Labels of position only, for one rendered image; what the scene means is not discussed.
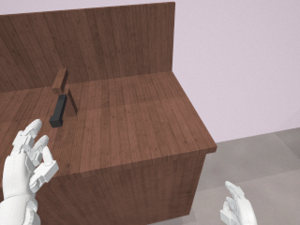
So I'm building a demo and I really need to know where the right robot hand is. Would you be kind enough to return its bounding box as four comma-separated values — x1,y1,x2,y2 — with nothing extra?
220,181,258,225

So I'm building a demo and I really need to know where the tap lever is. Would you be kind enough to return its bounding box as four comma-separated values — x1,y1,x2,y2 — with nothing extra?
49,94,68,128

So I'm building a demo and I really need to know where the left robot forearm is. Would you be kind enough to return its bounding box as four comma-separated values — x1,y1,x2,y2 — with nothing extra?
0,194,41,225

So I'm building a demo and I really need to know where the left robot hand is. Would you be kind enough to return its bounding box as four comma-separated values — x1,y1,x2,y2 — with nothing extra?
2,119,59,200

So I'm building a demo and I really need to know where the counter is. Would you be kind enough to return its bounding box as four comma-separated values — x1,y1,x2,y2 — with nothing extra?
0,1,218,225

